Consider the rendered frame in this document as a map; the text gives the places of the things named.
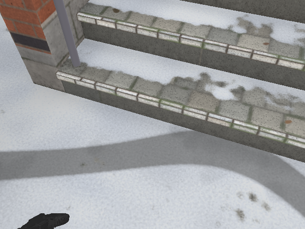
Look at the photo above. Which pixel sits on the left robot hand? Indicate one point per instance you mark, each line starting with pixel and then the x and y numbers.
pixel 48 221

